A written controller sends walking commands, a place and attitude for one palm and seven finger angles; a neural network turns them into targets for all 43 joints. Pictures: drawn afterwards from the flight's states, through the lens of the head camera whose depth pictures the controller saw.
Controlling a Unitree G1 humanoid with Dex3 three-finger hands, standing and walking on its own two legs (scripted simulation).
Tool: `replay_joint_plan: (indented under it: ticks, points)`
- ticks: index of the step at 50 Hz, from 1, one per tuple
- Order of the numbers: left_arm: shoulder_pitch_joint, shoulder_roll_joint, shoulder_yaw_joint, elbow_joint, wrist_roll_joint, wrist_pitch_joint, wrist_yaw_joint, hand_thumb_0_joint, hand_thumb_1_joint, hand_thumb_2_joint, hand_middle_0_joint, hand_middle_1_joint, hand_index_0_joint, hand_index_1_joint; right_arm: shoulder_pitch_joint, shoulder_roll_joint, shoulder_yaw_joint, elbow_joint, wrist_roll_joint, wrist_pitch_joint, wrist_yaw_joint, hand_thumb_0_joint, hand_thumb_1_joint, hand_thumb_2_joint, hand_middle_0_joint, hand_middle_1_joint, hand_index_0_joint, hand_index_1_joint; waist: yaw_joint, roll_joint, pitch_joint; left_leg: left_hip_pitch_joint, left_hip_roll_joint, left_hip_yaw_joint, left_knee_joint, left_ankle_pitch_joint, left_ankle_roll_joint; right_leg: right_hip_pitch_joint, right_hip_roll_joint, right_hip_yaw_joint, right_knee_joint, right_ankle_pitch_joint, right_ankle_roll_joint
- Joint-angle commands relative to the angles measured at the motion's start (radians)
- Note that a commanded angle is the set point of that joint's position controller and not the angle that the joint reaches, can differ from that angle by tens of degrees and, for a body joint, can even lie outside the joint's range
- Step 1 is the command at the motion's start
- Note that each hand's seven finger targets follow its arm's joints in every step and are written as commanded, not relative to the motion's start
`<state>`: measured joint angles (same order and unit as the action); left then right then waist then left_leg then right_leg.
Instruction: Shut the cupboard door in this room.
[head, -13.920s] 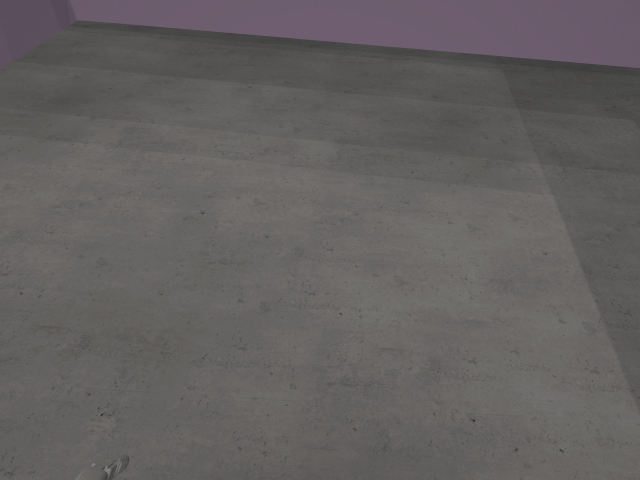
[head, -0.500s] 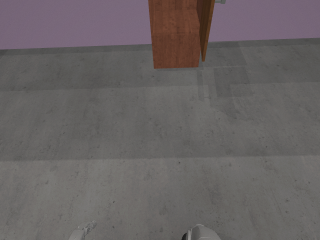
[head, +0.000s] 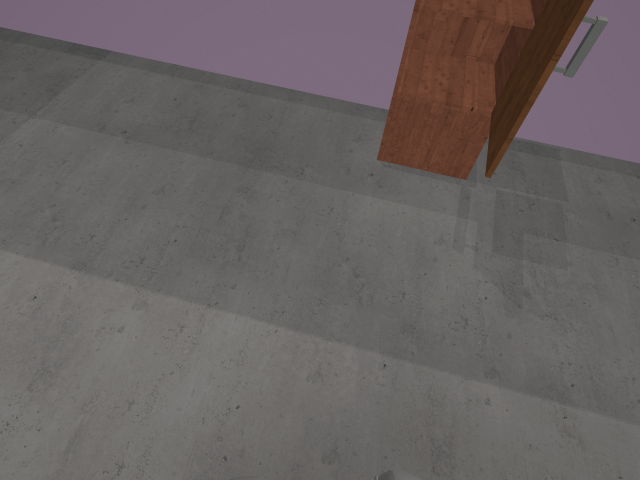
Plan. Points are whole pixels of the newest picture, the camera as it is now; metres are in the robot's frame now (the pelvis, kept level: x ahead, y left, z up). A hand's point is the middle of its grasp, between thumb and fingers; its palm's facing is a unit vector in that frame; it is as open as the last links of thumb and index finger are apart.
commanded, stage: turn or walk to find it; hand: left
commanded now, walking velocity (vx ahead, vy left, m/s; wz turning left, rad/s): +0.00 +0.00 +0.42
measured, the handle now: (575, 46) +1.09 -0.57 +0.04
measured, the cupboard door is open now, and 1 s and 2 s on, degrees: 86 86 86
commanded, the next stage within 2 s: stand and wait in 0.20 s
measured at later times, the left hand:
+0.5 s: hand out of the picture +0.04 +0.11 -0.14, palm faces +0.17 -0.95 -0.27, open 7.3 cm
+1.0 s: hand out of the picture -0.10 +0.13 -0.17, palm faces +0.36 -0.91 -0.23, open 7.4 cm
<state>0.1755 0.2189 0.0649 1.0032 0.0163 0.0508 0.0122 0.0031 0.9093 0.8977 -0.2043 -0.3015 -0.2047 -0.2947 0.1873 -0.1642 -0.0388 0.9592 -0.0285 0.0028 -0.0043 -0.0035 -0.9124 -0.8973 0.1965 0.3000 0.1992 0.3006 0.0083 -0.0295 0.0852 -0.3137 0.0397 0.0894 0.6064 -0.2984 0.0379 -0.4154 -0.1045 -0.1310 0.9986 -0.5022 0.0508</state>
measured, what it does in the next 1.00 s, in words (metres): steps on the spot, turning left: right foot, then left foot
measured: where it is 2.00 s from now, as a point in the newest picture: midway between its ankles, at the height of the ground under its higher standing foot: outside the picture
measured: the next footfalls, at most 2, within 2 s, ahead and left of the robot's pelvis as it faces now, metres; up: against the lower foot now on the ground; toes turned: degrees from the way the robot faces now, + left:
right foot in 0.34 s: +0.07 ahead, -0.16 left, +0.00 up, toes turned +2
left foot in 0.88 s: -0.06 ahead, +0.05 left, +0.00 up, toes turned +19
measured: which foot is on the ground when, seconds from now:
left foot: down 0.00-0.34, up 0.36-0.86, down 0.88-1.00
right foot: up 0.00-0.32, down 0.34-0.88, up 0.90-1.00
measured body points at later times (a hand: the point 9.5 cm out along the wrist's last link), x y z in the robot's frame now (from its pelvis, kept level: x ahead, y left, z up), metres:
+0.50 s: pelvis +0.00 -0.08 +0.01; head +0.01 -0.12 +0.46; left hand +0.03 +0.16 -0.12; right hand +0.08 -0.32 -0.16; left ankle -0.03 +0.08 -0.67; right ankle +0.03 -0.16 -0.73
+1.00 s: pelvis -0.04 -0.07 +0.01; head -0.03 -0.05 +0.46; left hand -0.12 +0.17 -0.15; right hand +0.10 -0.27 -0.14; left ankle -0.10 +0.04 -0.73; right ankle +0.00 -0.18 -0.70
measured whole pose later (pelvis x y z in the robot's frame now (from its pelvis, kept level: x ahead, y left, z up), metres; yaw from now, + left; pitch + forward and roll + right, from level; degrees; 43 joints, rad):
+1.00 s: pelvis -0.04 -0.07 +0.01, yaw +17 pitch -1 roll +1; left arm 0.26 0.23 0.05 1.09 0.02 0.06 0.01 0.01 0.91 0.90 -0.20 -0.30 -0.20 -0.29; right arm 0.18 -0.16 -0.02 1.04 -0.02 0.02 -0.02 0.00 -0.91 -0.90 0.20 0.30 0.20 0.30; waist 0.04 -0.04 0.04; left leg -0.16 0.01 0.05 0.47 -0.30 0.01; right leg -0.38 -0.08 -0.10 0.82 -0.42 0.03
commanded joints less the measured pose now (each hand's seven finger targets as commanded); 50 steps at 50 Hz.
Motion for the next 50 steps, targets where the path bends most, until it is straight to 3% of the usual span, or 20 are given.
replay_joint_plan:
  ticks: [1, 5, 11, 15, 16, 17, 18, 19, 20, 22, 25, 33, 37, 41, 42, 43, 44, 45, 46, 50]
  points:
    - [-0.007, 0.066, 0.011, -0.082, -0.003, -0.034, 0.000, 0.000, 0.900, 0.900, -0.200, -0.300, -0.200, -0.300, 0.080, -0.193, -0.042, -0.027, 0.009, -0.015, -0.021, 0.000, -0.900, -0.900, 0.200, 0.300, 0.200, 0.300, -0.022, 0.154, -0.186, 0.298, 0.231, -0.247, -0.230, 0.706, 0.097, -0.167, -0.004, 0.098, 0.149, 0.095, 0.029]
    - [-0.014, 0.065, 0.006, -0.085, -0.005, -0.031, 0.003, 0.000, 0.900, 0.900, -0.200, -0.300, -0.200, -0.300, 0.106, -0.198, -0.050, -0.024, 0.011, -0.014, -0.019, 0.000, -0.900, -0.900, 0.200, 0.300, 0.200, 0.300, -0.038, 0.123, -0.203, 0.324, 0.221, -0.250, -0.231, 0.696, 0.113, -0.153, 0.003, 0.109, 0.090, 0.108, 0.041]
    - [-0.040, 0.056, -0.004, -0.109, -0.010, -0.027, 0.008, 0.000, 0.900, 0.900, -0.200, -0.300, -0.200, -0.300, 0.080, -0.211, -0.059, -0.024, 0.003, 0.005, -0.012, 0.000, -0.900, -0.900, 0.200, 0.300, 0.200, 0.300, -0.048, 0.197, -0.148, 0.216, 0.216, -0.297, -0.226, 0.588, 0.128, -0.035, 0.031, 0.091, -0.158, 0.038, 0.033]
    - [0.113, 0.062, -0.006, -0.048, -0.012, -0.044, 0.008, 0.000, 0.900, 0.900, -0.200, -0.300, -0.200, -0.300, 0.009, -0.202, -0.056, -0.028, 0.009, 0.012, -0.010, 0.000, -0.900, -0.900, 0.200, 0.300, 0.200, 0.300, 0.024, 0.175, -0.164, 0.050, 0.154, -0.274, -0.157, 0.360, 0.065, 0.250, 0.057, 0.054, -0.505, 0.271, 0.015]
    - [0.156, 0.097, -0.002, -0.033, -0.003, -0.054, 0.011, 0.000, 0.900, 0.900, -0.200, -0.300, -0.200, -0.300, 0.007, -0.166, -0.053, -0.024, 0.016, 0.012, -0.005, 0.000, -0.900, -0.900, 0.200, 0.300, 0.200, 0.300, 0.041, 0.080, -0.172, -0.032, 0.086, -0.220, -0.082, 0.179, 0.008, 0.352, 0.005, 0.097, -0.612, 0.347, 0.010]
    - [0.157, 0.182, 0.008, -0.034, 0.012, -0.066, 0.019, 0.000, 0.900, 0.900, -0.200, -0.300, -0.200, -0.300, 0.030, -0.085, -0.037, -0.036, 0.024, 0.014, -0.001, 0.000, -0.900, -0.900, 0.200, 0.300, 0.200, 0.300, 0.035, -0.205, -0.147, -0.187, -0.038, -0.110, 0.099, -0.116, -0.059, 0.393, -0.219, 0.365, -0.711, 0.337, -0.062]
    - [0.125, 0.221, 0.007, -0.062, 0.006, -0.062, 0.017, 0.000, 0.900, 0.900, -0.200, -0.300, -0.200, -0.300, -0.002, -0.108, -0.041, -0.060, 0.021, 0.028, -0.003, 0.000, -0.900, -0.900, 0.200, 0.300, 0.200, 0.300, 0.041, -0.269, -0.086, -0.179, -0.046, -0.136, 0.234, -0.287, -0.065, 0.227, -0.350, 0.483, -0.774, 0.314, -0.161]
    - [0.072, 0.203, 0.006, -0.074, 0.004, -0.058, 0.019, 0.000, 0.900, 0.900, -0.200, -0.300, -0.200, -0.300, 0.005, -0.132, -0.049, -0.047, 0.015, 0.041, -0.002, 0.000, -0.900, -0.900, 0.200, 0.300, 0.200, 0.300, 0.020, -0.192, -0.055, -0.134, -0.022, -0.164, 0.312, -0.251, -0.062, 0.119, -0.338, 0.445, -0.807, 0.184, -0.197]
    - [0.021, 0.177, 0.010, -0.083, 0.003, -0.060, 0.021, 0.000, 0.900, 0.900, -0.200, -0.300, -0.200, -0.300, 0.010, -0.130, -0.051, -0.026, 0.010, 0.049, -0.001, 0.000, -0.900, -0.900, 0.200, 0.300, 0.200, 0.300, 0.005, -0.214, 0.008, -0.139, -0.007, -0.172, 0.361, -0.206, -0.055, 0.050, -0.289, 0.434, -0.830, 0.081, -0.193]
    - [-0.013, 0.121, -0.009, -0.083, 0.000, -0.060, 0.016, 0.000, 0.900, 0.900, -0.200, -0.300, -0.200, -0.300, 0.055, -0.120, -0.048, 0.026, 0.008, 0.046, 0.003, 0.000, -0.900, -0.900, 0.200, 0.300, 0.200, 0.300, -0.024, -0.133, 0.041, -0.125, -0.004, -0.143, 0.422, -0.108, -0.057, 0.050, -0.196, 0.307, -0.802, 0.141, -0.164]
    - [0.016, 0.095, -0.015, -0.069, -0.001, -0.069, 0.014, 0.000, 0.900, 0.900, -0.200, -0.300, -0.200, -0.300, 0.099, -0.101, -0.043, 0.057, 0.011, 0.045, 0.005, 0.000, -0.900, -0.900, 0.200, 0.300, 0.200, 0.300, -0.026, -0.113, -0.012, -0.095, -0.003, -0.117, 0.405, -0.043, -0.074, 0.117, -0.144, 0.208, -0.775, 0.252, -0.140]
    - [0.134, 0.138, 0.013, -0.023, 0.008, -0.070, 0.021, 0.000, 0.900, 0.900, -0.200, -0.300, -0.200, -0.300, 0.002, -0.105, -0.032, 0.027, 0.018, 0.037, 0.000, 0.000, -0.900, -0.900, 0.200, 0.300, 0.200, 0.300, 0.045, -0.104, -0.110, -0.125, 0.004, -0.099, 0.239, -0.178, -0.097, 0.364, -0.232, 0.232, -0.697, 0.543, -0.213]
    - [0.141, 0.161, 0.021, -0.006, 0.011, -0.062, 0.023, 0.000, 0.900, 0.900, -0.200, -0.300, -0.200, -0.300, -0.003, -0.094, -0.023, 0.023, 0.025, 0.030, -0.002, 0.000, -0.900, -0.900, 0.200, 0.300, 0.200, 0.300, 0.051, -0.127, -0.146, -0.063, -0.001, -0.067, 0.116, -0.192, -0.086, 0.379, -0.255, 0.218, -0.659, 0.616, -0.228]
    - [0.080, 0.157, 0.020, -0.004, 0.000, -0.050, 0.022, 0.000, 0.900, 0.900, -0.200, -0.300, -0.200, -0.300, 0.088, -0.087, -0.017, 0.054, 0.024, 0.020, -0.004, 0.000, -0.900, -0.900, 0.200, 0.300, 0.200, 0.300, -0.010, -0.096, -0.159, 0.143, -0.007, -0.030, -0.150, 0.027, -0.070, 0.241, -0.214, 0.130, -0.586, 0.462, -0.145]
    - [0.075, 0.128, 0.013, -0.007, -0.007, -0.046, 0.021, 0.000, 0.900, 0.900, -0.200, -0.300, -0.200, -0.300, 0.109, -0.107, -0.020, 0.062, 0.023, 0.012, -0.004, 0.000, -0.900, -0.900, 0.200, 0.300, 0.200, 0.300, -0.024, -0.016, -0.159, 0.233, 0.027, -0.081, -0.237, 0.084, -0.053, 0.147, -0.166, 0.090, -0.535, 0.349, -0.100]
    - [0.080, 0.079, 0.001, -0.020, -0.013, -0.040, 0.017, 0.000, 0.900, 0.900, -0.200, -0.300, -0.200, -0.300, 0.104, -0.169, -0.032, 0.054, 0.014, 0.005, -0.007, 0.000, -0.900, -0.900, 0.200, 0.300, 0.200, 0.300, -0.026, 0.178, -0.139, 0.277, 0.189, -0.295, -0.320, 0.079, 0.012, -0.007, -0.062, 0.014, -0.403, 0.205, -0.039]
    - [0.041, 0.049, -0.015, -0.034, -0.011, -0.036, 0.010, 0.000, 0.900, 0.900, -0.200, -0.300, -0.200, -0.300, 0.081, -0.215, -0.037, 0.040, 0.011, 0.009, -0.012, 0.000, -0.900, -0.900, 0.200, 0.300, 0.200, 0.300, -0.029, 0.292, -0.084, 0.196, 0.317, -0.411, -0.401, 0.120, 0.084, -0.055, -0.002, -0.009, -0.268, 0.021, -0.007]
    - [0.026, 0.050, -0.013, -0.032, -0.005, -0.027, 0.009, 0.000, 0.900, 0.900, -0.200, -0.300, -0.200, -0.300, 0.043, -0.219, -0.034, 0.034, 0.006, 0.011, -0.017, 0.000, -0.900, -0.900, 0.200, 0.300, 0.200, 0.300, -0.025, 0.234, -0.041, 0.082, 0.333, -0.382, -0.426, 0.070, 0.127, -0.005, -0.003, 0.043, -0.178, -0.007, -0.012]
    - [0.025, 0.047, -0.013, -0.015, 0.003, -0.019, 0.008, 0.000, 0.900, 0.900, -0.200, -0.300, -0.200, -0.300, 0.005, -0.183, -0.023, 0.038, 0.007, 0.004, -0.025, 0.000, -0.900, -0.900, 0.200, 0.300, 0.200, 0.300, -0.013, 0.245, -0.013, 0.049, 0.281, -0.335, -0.429, 0.091, 0.118, -0.002, -0.010, 0.071, -0.133, 0.023, -0.011]
    - [0.086, 0.032, -0.025, 0.036, 0.000, -0.025, 0.001, 0.000, 0.900, 0.900, -0.200, -0.300, -0.200, -0.300, -0.018, -0.157, -0.009, 0.054, 0.010, -0.008, -0.035, 0.000, -0.900, -0.900, 0.200, 0.300, 0.200, 0.300, 0.012, 0.185, -0.031, 0.166, 0.196, -0.200, -0.321, 0.445, 0.098, -0.012, 0.013, 0.086, -0.135, 0.091, 0.000]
